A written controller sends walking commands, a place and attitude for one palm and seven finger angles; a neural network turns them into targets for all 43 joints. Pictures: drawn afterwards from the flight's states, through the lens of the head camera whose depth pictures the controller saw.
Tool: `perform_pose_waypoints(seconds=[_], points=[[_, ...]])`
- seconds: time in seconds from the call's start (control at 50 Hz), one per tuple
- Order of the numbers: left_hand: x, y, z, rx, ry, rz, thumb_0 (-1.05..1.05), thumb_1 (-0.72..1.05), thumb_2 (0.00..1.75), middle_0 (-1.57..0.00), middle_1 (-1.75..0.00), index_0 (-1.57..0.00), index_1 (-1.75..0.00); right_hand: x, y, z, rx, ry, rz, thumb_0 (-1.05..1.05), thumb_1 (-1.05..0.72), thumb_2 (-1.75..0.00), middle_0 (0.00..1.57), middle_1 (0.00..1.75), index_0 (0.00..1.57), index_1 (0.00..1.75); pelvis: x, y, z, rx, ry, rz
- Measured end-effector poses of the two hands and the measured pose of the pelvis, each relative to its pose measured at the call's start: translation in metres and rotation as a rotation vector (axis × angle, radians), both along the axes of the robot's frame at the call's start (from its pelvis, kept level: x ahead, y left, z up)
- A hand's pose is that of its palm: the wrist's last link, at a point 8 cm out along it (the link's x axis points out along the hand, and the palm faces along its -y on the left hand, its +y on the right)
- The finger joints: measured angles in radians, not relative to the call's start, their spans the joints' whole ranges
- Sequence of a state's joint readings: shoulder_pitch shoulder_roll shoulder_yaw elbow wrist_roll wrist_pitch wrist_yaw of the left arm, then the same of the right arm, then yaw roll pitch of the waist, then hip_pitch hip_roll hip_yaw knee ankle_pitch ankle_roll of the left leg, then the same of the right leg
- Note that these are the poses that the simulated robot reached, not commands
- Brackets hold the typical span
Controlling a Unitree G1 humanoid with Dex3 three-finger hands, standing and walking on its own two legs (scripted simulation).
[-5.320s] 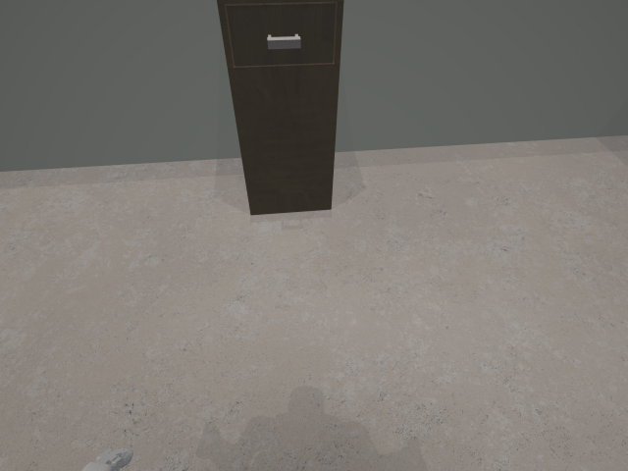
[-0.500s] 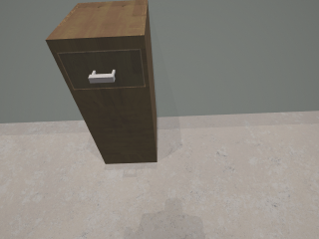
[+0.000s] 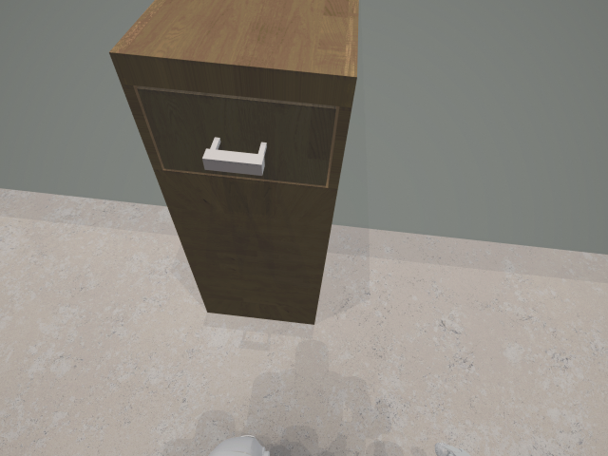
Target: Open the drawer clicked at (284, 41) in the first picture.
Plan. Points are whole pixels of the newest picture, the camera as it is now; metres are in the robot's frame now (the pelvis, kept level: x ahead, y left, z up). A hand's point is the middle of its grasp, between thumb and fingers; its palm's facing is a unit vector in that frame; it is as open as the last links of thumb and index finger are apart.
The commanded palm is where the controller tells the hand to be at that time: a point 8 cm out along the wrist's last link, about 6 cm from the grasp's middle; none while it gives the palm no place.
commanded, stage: come to a stop and stand still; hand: left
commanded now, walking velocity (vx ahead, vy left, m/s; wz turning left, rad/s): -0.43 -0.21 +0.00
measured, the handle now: (237, 153) +0.57 +0.19 +0.03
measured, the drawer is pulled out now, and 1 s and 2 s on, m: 0.00 0.00 0.00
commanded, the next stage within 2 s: look again from close up in 1.86 s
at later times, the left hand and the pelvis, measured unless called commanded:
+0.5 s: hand (209, 454) +0.13 +0.15 -0.14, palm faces -0.04 -0.95 -0.31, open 7.4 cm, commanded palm none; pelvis +0.03 -0.05 +0.01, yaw -2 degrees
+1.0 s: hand out of the picture -0.03 +0.19 -0.16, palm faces +0.07 -0.97 -0.22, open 7.4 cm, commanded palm none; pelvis -0.02 -0.01 +0.02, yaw -1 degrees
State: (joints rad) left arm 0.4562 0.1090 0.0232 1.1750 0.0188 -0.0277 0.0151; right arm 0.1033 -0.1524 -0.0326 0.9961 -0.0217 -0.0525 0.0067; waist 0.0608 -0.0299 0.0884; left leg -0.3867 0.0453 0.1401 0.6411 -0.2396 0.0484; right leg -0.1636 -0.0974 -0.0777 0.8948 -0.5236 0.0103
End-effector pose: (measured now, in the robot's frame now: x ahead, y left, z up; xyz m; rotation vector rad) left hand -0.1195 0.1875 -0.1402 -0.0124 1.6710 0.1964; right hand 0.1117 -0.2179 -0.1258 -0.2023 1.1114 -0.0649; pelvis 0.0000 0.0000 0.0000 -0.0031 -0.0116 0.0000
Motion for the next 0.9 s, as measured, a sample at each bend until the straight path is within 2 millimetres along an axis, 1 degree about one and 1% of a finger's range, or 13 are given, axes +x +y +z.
perform_pose_waypoints(seconds=[0.04, 0.08, 0.16, 0.22, 0.3, 0.38, 0.44, 0.48, 0.56, 0.64, 0.7, 0.78, 0.9], points=[[0.032, 0.015, 0.0, 0.017, -0.042, -0.031, 0.0, 0.91, 0.9, -0.21, -0.3, -0.2, -0.3, 0.005, 0.008, 0.004, 0.005, -0.006, -0.024, 0.0, -0.91, -0.9, 0.19, 0.3, 0.2, 0.3, 0.011, 0.005, 0.004, 0.005, -0.009, -0.015], [0.07, 0.03, 0.001, 0.041, -0.105, -0.06, 0.0, 0.91, 0.9, -0.2, -0.3, -0.2, -0.3, 0.005, 0.014, 0.008, 0.007, -0.002, -0.062, 0.0, -0.92, -0.9, 0.2, 0.3, 0.2, 0.3, 0.019, 0.008, 0.01, 0.01, -0.014, -0.019], [0.145, 0.048, 0.006, 0.088, -0.249, -0.112, 0.0, 0.91, 0.9, -0.2, -0.3, -0.2, -0.29, 0.008, 0.007, 0.015, -0.021, 0.012, -0.099, -0.03, -0.95, -0.9, 0.2, 0.3, 0.2, 0.3, 0.031, 0.01, 0.017, 0.017, -0.015, -0.017], [0.191, 0.054, 0.011, 0.116, -0.339, -0.141, 0.0, 0.91, 0.9, -0.2, -0.3, -0.2, -0.29, 0.002, -0.002, 0.014, -0.034, 0.054, -0.115, -0.03, -0.95, -0.9, 0.2, 0.3, 0.2, 0.3, 0.036, 0.006, 0.018, 0.015, -0.017, -0.014], [0.233, 0.053, 0.021, 0.149, -0.422, -0.173, 0.0, 0.91, 0.9, -0.2, -0.3, -0.2, -0.29, -0.012, -0.019, 0.009, -0.037, 0.11, -0.14, -0.02, -0.93, -0.9, 0.2, 0.3, 0.2, 0.3, 0.039, -0.005, 0.017, 0.01, -0.018, -0.018], [0.254, 0.04, 0.031, 0.177, -0.465, -0.213, 0.0, 0.91, 0.9, -0.2, -0.3, -0.2, -0.29, -0.029, -0.04, -0.002, -0.019, 0.154, -0.167, -0.01, -0.92, -0.9, 0.2, 0.3, 0.2, 0.3, 0.037, -0.022, 0.015, 0.009, -0.017, -0.029], [0.256, 0.024, 0.032, 0.203, -0.483, -0.244, 0.0, 0.91, 0.9, -0.2, -0.3, -0.2, -0.29, -0.042, -0.058, -0.017, 0.012, 0.178, -0.188, 0.0, -0.91, -0.9, 0.2, 0.3, 0.2, 0.3, 0.036, -0.039, 0.007, 0.027, -0.012, -0.038], [0.251, 0.012, 0.035, 0.208, -0.474, -0.263, 0.0, 0.91, 0.9, -0.2, -0.3, -0.2, -0.29, -0.051, -0.068, -0.022, 0.027, 0.197, -0.204, 0.0, -0.91, -0.9, 0.2, 0.3, 0.2, 0.3, 0.032, -0.047, 0.007, 0.025, -0.015, -0.039], [0.231, -0.008, 0.042, 0.198, -0.444, -0.253, 0.0, 0.91, 0.9, -0.2, -0.3, -0.2, -0.3, -0.067, -0.081, -0.022, 0.036, 0.239, -0.206, 0.0, -0.91, -0.9, 0.2, 0.3, 0.2, 0.3, 0.026, -0.056, 0.014, 0.041, -0.014, -0.028], [0.209, -0.018, 0.045, 0.188, -0.43, -0.215, 0.0, 0.9, 0.9, -0.21, -0.3, -0.2, -0.3, -0.08, -0.087, -0.017, 0.04, 0.265, -0.182, 0.0, -0.91, -0.9, 0.19, 0.3, 0.2, 0.3, 0.017, -0.061, 0.02, 0.051, -0.009, -0.015], [0.191, -0.016, 0.046, 0.195, -0.425, -0.181, 0.0, 0.91, 0.9, -0.21, -0.3, -0.2, -0.3, -0.085, -0.089, -0.013, 0.033, 0.276, -0.154, 0.01, -0.91, -0.9, 0.19, 0.3, 0.2, 0.3, 0.009, -0.062, 0.022, 0.057, -0.004, -0.006], [0.162, -0.007, 0.044, 0.193, -0.396, -0.149, 0.0, 0.91, 0.9, -0.21, -0.3, -0.2, -0.3, -0.085, -0.087, -0.007, 0.017, 0.26, -0.121, 0.01, -0.91, -0.9, 0.19, 0.3, 0.2, 0.3, -0.001, -0.057, 0.024, 0.059, 0.001, 0.001], [0.112, 0.02, 0.031, 0.165, -0.314, -0.108, 0.0, 0.91, 0.9, -0.21, -0.3, -0.2, -0.3, -0.078, -0.067, 0.006, -0.02, 0.183, -0.091, 0.01, -0.91, -0.9, 0.19, 0.3, 0.2, 0.3, -0.015, -0.036, 0.023, 0.039, 0.008, -0.005]])
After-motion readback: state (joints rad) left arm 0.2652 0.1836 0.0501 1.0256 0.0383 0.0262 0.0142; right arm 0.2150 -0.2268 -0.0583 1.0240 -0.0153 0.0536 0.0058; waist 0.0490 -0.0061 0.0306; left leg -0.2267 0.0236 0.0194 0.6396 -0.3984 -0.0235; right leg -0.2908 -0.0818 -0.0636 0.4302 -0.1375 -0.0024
